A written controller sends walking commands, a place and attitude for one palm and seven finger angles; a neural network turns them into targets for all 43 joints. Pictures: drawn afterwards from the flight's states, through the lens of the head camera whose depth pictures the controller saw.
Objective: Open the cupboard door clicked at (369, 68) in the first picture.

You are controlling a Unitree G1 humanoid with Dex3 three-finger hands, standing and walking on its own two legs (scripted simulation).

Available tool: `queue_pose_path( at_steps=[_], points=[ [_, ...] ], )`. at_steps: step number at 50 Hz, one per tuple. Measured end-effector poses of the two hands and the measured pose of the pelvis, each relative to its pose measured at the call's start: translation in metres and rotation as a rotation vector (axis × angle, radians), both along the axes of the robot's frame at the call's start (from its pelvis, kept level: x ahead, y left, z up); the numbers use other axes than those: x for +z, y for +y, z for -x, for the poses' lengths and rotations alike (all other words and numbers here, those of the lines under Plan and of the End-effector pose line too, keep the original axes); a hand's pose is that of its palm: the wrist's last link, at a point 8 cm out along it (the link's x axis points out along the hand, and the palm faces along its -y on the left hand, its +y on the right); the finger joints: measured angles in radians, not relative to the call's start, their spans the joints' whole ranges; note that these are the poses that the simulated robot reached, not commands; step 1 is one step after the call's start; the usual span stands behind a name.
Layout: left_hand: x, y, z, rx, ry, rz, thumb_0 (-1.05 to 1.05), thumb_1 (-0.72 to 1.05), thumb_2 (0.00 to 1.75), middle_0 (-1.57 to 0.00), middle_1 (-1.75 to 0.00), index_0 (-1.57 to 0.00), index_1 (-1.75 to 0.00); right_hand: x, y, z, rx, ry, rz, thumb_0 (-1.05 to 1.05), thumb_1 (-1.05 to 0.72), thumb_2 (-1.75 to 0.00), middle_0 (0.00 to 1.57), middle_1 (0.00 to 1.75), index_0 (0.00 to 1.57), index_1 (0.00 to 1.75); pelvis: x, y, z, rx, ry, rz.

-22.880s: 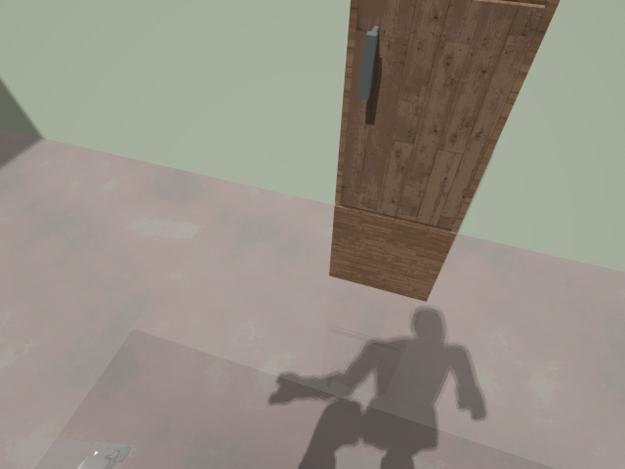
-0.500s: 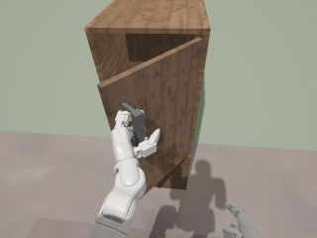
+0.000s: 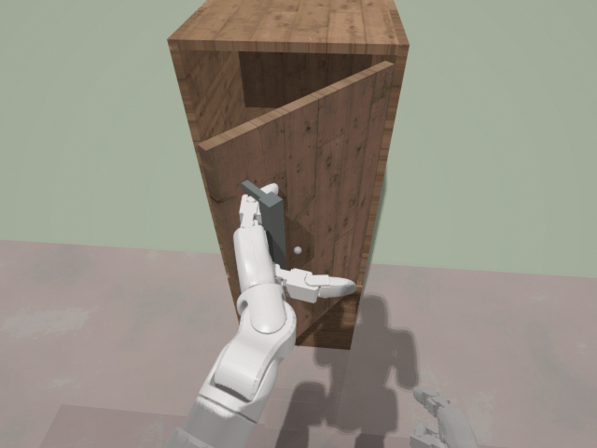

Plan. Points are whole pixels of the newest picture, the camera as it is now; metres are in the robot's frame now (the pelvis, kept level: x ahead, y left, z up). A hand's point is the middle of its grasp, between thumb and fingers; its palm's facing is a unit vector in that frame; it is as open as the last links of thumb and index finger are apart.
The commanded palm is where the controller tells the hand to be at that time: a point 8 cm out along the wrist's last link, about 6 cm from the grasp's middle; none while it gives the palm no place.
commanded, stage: slide the hand sideways off the handle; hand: left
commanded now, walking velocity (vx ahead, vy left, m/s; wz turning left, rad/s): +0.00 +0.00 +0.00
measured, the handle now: (263, 229) +0.37 +0.08 +0.12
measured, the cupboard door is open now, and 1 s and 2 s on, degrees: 48 54 54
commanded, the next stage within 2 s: draw the hand back to the body in 1.30 s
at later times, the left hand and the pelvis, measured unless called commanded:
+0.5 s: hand (302, 277) +0.28 +0.02 +0.13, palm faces -0.10 -0.99 +0.04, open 16.3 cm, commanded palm +0.26 +0.08 +0.12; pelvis -0.01 +0.00 +0.00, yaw -1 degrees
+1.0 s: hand (255, 315) +0.23 +0.07 +0.12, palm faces -0.07 -1.00 -0.01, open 16.2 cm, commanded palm +0.20 +0.13 +0.12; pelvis +0.01 -0.01 +0.00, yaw -2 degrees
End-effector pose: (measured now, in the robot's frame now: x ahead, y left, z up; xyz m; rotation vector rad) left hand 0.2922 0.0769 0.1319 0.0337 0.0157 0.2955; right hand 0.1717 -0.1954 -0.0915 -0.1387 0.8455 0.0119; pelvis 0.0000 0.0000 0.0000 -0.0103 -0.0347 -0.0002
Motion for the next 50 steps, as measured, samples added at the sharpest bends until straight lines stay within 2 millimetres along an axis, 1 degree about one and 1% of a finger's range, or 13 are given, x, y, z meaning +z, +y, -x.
queue_pose_path(
  at_steps=[7,9,14,17,20,22,26,31,39,50],
  points=[
    [0.000,0.001,0.002,-0.004,0.001,-0.001,-0.01,-0.50,0.31,-0.34,-0.53,-0.30,-0.59,0.002,-0.005,0.004,0.003,0.000,0.023,0.01,-0.91,-0.90,0.20,0.30,0.20,0.30,0.000,-0.002,0.006,0.007,-0.004,-0.001],
    [-0.002,0.004,0.004,-0.102,-0.026,-0.015,-0.01,-0.50,0.31,-0.33,-0.49,-0.26,-0.55,0.004,-0.007,0.007,0.000,-0.002,0.034,0.01,-0.91,-0.90,0.20,0.30,0.20,0.30,0.001,-0.003,0.008,0.010,-0.005,-0.007],
    [-0.003,0.010,0.009,-0.410,-0.064,-0.081,-0.01,-0.50,0.31,-0.25,-0.39,-0.18,-0.42,0.007,-0.015,0.016,-0.032,-0.037,0.056,0.01,-0.91,-0.90,0.20,0.30,0.20,0.30,0.001,-0.002,0.012,0.012,-0.019,-0.007],
    [-0.004,0.006,0.011,-0.483,-0.046,-0.020,-0.01,-0.50,0.30,-0.21,-0.35,-0.16,-0.37,0.008,-0.016,0.020,-0.056,-0.070,0.047,0.01,-0.91,-0.90,0.20,0.30,0.20,0.30,0.001,0.000,0.015,0.006,-0.029,-0.005],
    [-0.005,0.001,0.015,-0.466,-0.030,0.067,-0.01,-0.50,0.30,-0.18,-0.33,-0.15,-0.34,0.011,-0.015,0.023,-0.066,-0.092,0.035,0.01,-0.91,-0.90,0.20,0.30,0.20,0.30,0.002,0.001,0.015,-0.005,-0.032,-0.009],
    [-0.005,0.001,0.017,-0.435,-0.033,0.091,-0.01,-0.50,0.30,-0.17,-0.32,-0.15,-0.32,0.014,-0.014,0.024,-0.065,-0.102,0.030,0.01,-0.91,-0.90,0.20,0.30,0.20,0.30,0.003,0.001,0.015,-0.013,-0.033,-0.011],
    [-0.004,0.003,0.025,-0.392,-0.063,0.053,-0.01,-0.50,0.30,-0.16,-0.31,-0.15,-0.31,0.020,-0.012,0.023,-0.054,-0.117,0.018,0.01,-0.91,-0.90,0.20,0.30,0.20,0.30,0.003,-0.002,0.015,-0.025,-0.033,-0.012],
    [-0.006,0.010,0.033,-0.395,-0.061,0.010,-0.01,-0.50,0.30,-0.15,-0.30,-0.15,-0.30,0.022,-0.012,0.019,-0.046,-0.117,0.014,0.01,-0.91,-0.90,0.20,0.30,0.20,0.30,0.004,-0.003,0.013,-0.028,-0.035,-0.009],
    [-0.006,0.025,0.044,-0.407,-0.049,0.039,-0.01,-0.50,0.30,-0.17,-0.31,-0.16,-0.30,0.028,-0.013,0.002,-0.043,-0.146,0.021,0.01,-0.91,-0.90,0.20,0.30,0.20,0.30,0.006,-0.004,0.003,-0.030,-0.031,-0.008],
    [-0.007,0.050,0.075,-0.370,-0.037,0.024,-0.01,-0.50,0.30,-0.19,-0.32,-0.18,-0.31,0.039,-0.014,-0.026,-0.018,-0.219,0.015,0.01,-0.91,-0.90,0.20,0.30,0.20,0.30,0.004,-0.007,-0.011,-0.027,-0.018,-0.011]
  ],
)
